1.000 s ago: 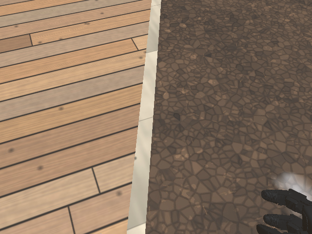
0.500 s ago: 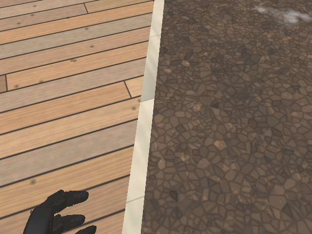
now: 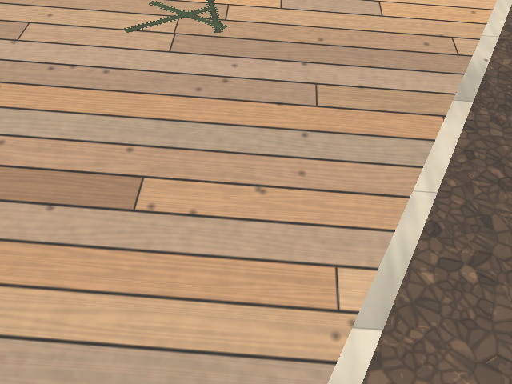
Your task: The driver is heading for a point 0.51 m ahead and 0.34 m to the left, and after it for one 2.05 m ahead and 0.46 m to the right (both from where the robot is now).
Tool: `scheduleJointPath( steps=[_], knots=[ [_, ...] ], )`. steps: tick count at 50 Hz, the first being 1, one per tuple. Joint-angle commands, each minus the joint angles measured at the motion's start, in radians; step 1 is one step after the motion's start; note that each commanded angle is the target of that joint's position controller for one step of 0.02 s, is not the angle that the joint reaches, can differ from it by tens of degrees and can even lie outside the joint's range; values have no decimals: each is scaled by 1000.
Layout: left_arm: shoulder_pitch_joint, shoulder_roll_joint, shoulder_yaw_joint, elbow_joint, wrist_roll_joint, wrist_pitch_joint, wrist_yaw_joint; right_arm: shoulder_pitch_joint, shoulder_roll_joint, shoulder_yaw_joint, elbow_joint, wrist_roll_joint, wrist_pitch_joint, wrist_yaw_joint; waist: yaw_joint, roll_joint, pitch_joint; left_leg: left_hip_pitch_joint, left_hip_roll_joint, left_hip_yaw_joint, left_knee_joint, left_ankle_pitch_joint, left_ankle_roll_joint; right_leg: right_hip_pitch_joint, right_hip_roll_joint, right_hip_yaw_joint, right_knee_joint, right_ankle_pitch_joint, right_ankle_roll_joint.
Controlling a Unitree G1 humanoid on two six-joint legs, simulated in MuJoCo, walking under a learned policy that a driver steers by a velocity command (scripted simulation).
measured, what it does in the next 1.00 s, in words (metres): walks ahead: right foot, then left foot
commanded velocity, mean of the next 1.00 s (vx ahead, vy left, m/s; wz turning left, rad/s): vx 0.56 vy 0.00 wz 0.11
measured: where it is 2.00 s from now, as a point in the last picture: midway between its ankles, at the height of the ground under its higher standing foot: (235, 315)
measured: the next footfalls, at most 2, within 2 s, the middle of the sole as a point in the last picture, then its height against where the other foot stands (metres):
right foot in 0.38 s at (283, 332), level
left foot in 0.74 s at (180, 305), level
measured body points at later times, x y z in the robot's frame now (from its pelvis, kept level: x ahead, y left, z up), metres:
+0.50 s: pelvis +0.44 -0.02 +0.03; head +0.47 +0.02 +0.48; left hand +0.49 +0.29 -0.07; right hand +0.65 -0.24 -0.07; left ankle +0.26 +0.03 -0.57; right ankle +0.57 -0.11 -0.69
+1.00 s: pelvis +0.61 +0.05 +0.05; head +0.65 +0.06 +0.50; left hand +0.72 +0.36 -0.05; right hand +0.80 -0.20 -0.04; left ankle +0.65 +0.17 -0.69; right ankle +0.64 -0.09 -0.62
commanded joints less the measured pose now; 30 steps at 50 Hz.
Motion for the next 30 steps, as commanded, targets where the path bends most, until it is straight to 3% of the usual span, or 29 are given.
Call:
scheduleJointPath(
  steps=[1, 2, 3, 4, 6, 8, 10, 12, 14, 16, 17, 18, 19, 20, 21, 22, 23, 24, 25, 26, 27, 28, 30],
  knots=[
    [-165, 102, -10, -248, -37, -123, -24, 314, -126, -41, -4, -32, -37, -5, -85, 163, -257, 877, 286, -1007, -580, -421, 276, -908, 82, 303, 530, -31, -93],
    [-226, 103, -3, -265, -44, -126, -20, 287, -108, -33, 13, -34, -59, 5, -34, -22, -120, 700, 269, -954, -616, -400, 219, -881, 49, 291, 390, 47, -109],
    [-196, 84, -8, -251, -22, -118, -12, 219, -107, -31, 3, -31, -76, 8, 29, -92, -95, 563, 249, -898, -588, -323, 210, -803, 8, 310, 300, 92, -94],
    [-159, 86, -3, -238, 1, -103, -11, 152, -109, -30, -10, -31, -81, -1, 70, -89, -65, 442, 196, -816, -566, -233, 204, -729, -12, 323, 232, 120, -67],
    [-150, 103, 8, -228, 16, -73, -8, 115, -91, -21, -19, -20, -77, -23, 94, -71, -26, 316, 124, -662, -587, -102, 183, -654, -38, 306, 90, 136, -21],
    [-270, 77, -1, -269, 31, -61, -1, 149, -68, -14, -5, -7, -72, -51, 48, -66, 27, 217, 77, -552, -598, 46, 169, -625, -31, 254, -112, 215, 23],
    [-385, 14, -16, -316, 32, -60, -4, 165, -65, -14, 12, -5, -58, -71, -4, -14, 48, 135, 13, -467, -575, 79, 122, -543, 8, 211, -336, 414, 50],
    [-442, 2, -11, -345, 14, -62, -11, 193, -87, -24, 29, -5, -48, -73, -54, 29, 25, 89, 3, -464, -561, 22, 80, -419, 54, 184, -486, 544, 63],
    [-443, 45, 13, -356, -14, -67, -12, 217, -83, -28, 49, 6, -47, -74, -65, 70, -3, 160, 21, -521, -513, -32, 58, -368, 62, 228, -560, 568, 72],
    [-436, 86, 34, -362, -32, -75, -11, 225, -69, -32, 63, 13, -42, -80, -53, 101, -8, 299, 50, -566, -434, 36, 39, -385, 51, 256, -616, 508, 60],
    [-389, 113, 50, -355, -37, -80, -9, 217, -71, -37, 64, 9, -37, -82, -20, 116, -36, 357, 62, -575, -364, 161, 25, -346, 53, 248, -621, 463, 45],
    [-239, 152, 76, -320, -29, -84, -5, 197, -81, -39, 65, -11, -30, -79, 66, 125, -120, 433, 39, -520, -199, 428, -10, -238, 63, 197, -625, 459, 13],
    [-13, 174, 81, -279, -8, -81, -3, 148, -68, -28, 42, -39, -25, -70, 179, 153, -267, 374, 29, -462, 68, 553, -56, 11, -7, 213, -537, 465, -36],
    [118, 229, 77, -241, 35, -79, -13, 300, 62, 3, 37, -40, -27, -66, 101, -140, -453, 120, -73, -380, 441, 116, -120, 359, -223, 584, -516, 501, -190],
    [187, 243, 88, -163, 33, -77, -44, 447, 53, 23, 68, 9, -32, -64, 71, -547, -542, -104, -133, -336, 705, -309, -162, 472, -399, 1092, -710, 365, -342],
    [139, 131, 65, -188, 18, -65, -43, 360, -12, 19, 75, 10, -27, -64, 108, -369, -425, -193, -53, -347, 769, -283, -165, 412, -338, 1051, -733, 240, -322],
    [39, 85, 47, -196, 16, -51, -37, 160, -49, 20, 21, -8, -31, -60, 122, -199, -260, -208, -21, -294, 747, -247, -168, 240, -280, 844, -733, 420, -292],
    [-24, 98, 42, -197, 17, -45, -36, 17, -62, 19, -24, -46, -45, -61, 101, -53, -170, -176, 8, -241, 675, -218, -166, 65, -228, 720, -733, 675, -266],
    [-30, 103, 39, -183, 8, -48, -33, -44, -63, 15, -54, -72, -57, -62, 83, -22, -131, -164, 43, -225, 580, -207, -166, -19, -198, 644, -715, 876, -258],
    [-12, 91, 31, -160, 7, -49, -29, -61, -41, 20, -67, -77, -66, -60, 65, -30, -121, -132, 59, -215, 487, -217, -169, -65, -165, 586, -718, 987, -248],
    [-3, 74, 24, -140, 4, -46, -25, -57, -12, 30, -76, -74, -70, -58, 46, -45, -125, -105, 66, -206, 364, -208, -177, -90, -138, 553, -726, 1039, -243],
    [-11, 85, 27, -133, -1, -37, -18, -62, 13, 42, -83, -65, -72, -56, 30, -51, -130, -65, 66, -196, 208, -199, -188, -130, -129, 536, -734, 1064, -246],
    [-39, 178, 58, -141, -7, -7, 5, -82, 23, 55, -81, -48, -73, -55, 16, -82, -177, 129, 9, -157, -21, -49, -202, -257, -105, 506, -755, 1047, -249]
  ],
)
Keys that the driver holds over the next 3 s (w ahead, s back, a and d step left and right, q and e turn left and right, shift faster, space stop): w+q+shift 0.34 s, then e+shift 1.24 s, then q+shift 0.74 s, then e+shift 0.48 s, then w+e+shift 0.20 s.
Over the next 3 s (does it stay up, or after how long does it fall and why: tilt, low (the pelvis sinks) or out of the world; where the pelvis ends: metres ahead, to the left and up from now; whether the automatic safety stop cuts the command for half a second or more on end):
stays up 0.75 0.00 0.05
